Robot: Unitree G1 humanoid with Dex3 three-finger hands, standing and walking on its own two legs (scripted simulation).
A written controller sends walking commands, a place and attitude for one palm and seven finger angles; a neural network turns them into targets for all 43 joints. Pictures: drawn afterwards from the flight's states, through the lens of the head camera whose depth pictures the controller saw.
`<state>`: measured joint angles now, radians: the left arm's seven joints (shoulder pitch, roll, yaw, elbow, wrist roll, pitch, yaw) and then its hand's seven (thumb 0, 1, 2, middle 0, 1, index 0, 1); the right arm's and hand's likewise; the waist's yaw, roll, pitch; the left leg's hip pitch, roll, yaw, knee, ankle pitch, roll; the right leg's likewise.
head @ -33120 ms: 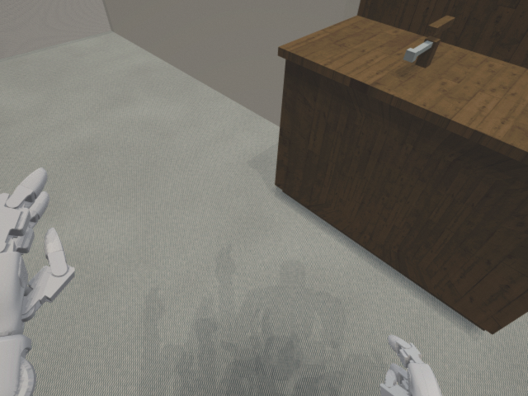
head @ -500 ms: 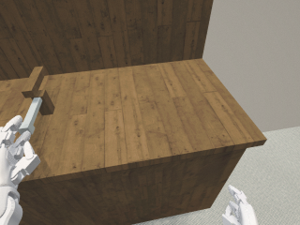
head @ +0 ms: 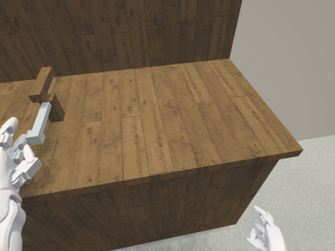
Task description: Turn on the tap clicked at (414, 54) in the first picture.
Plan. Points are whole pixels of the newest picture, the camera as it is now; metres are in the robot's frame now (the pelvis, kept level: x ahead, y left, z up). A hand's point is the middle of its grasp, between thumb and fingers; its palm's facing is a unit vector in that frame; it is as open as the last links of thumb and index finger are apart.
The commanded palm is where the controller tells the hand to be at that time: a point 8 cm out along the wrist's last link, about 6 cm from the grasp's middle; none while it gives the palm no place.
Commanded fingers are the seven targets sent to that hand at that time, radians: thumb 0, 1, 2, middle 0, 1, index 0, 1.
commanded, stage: reach beside the lever's end, fingers flat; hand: left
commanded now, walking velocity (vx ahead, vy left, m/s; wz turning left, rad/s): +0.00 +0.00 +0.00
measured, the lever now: (35, 137) +0.32 +0.37 +0.11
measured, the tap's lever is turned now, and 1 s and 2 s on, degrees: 1 1 5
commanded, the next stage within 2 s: push the lever round in 1.28 s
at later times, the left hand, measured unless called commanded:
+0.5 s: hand (26, 153) +0.27 +0.36 +0.11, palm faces +0.52 -0.84 -0.14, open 7.7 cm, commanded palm +0.22 +0.40 +0.11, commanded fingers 0.00 0.90 0.90 -0.15 -0.16 -0.15 -0.16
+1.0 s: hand (24, 149) +0.29 +0.38 +0.10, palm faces +0.49 -0.86 -0.13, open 7.8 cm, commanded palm +0.23 +0.42 +0.09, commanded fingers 0.00 0.90 0.90 -0.15 -0.15 -0.15 -0.15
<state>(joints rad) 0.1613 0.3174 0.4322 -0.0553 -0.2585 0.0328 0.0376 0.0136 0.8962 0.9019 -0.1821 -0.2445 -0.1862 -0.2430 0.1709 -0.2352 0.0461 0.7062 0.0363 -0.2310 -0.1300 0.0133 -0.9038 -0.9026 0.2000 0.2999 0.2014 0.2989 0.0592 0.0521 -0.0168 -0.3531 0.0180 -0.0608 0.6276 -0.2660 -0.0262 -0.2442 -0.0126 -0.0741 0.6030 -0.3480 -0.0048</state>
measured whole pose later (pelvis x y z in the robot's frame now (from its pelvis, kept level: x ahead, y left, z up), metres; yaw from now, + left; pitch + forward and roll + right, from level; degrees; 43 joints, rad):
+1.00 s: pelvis +0.00 +0.01 -0.01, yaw -1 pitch +5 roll -2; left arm -0.11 0.50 0.63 0.49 -0.25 -0.17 -0.19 0.01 0.90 0.90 -0.16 -0.15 -0.15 -0.15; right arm 0.25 -0.27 0.02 0.71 0.04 -0.20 -0.12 0.01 -0.90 -0.90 0.20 0.30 0.20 0.30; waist 0.01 0.04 -0.03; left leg -0.52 0.03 -0.06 0.72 -0.30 -0.01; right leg -0.39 0.00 -0.07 0.65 -0.36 0.01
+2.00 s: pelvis +0.01 +0.00 -0.01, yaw -1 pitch +5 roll -2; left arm -0.05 0.43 0.60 0.40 -0.24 -0.15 -0.12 0.01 0.90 0.90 -0.16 -0.15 -0.15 -0.15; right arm 0.26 -0.27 0.01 0.70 0.04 -0.16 -0.11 0.01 -0.90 -0.90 0.20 0.30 0.20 0.30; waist 0.01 0.05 -0.05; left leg -0.50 0.04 -0.07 0.72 -0.32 -0.03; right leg -0.38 0.01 -0.07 0.67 -0.38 -0.01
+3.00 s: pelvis +0.00 +0.00 -0.01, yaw +0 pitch +3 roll -1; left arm -0.10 0.20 0.37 0.22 -0.12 -0.07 0.34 0.02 0.92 0.91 -0.15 -0.15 -0.15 -0.15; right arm 0.18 -0.24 0.01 0.70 0.00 -0.09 -0.09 0.01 -0.91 -0.90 0.20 0.30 0.20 0.30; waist 0.02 0.05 -0.06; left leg -0.47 0.03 -0.07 0.72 -0.31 -0.03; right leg -0.36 0.00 -0.08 0.69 -0.39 -0.01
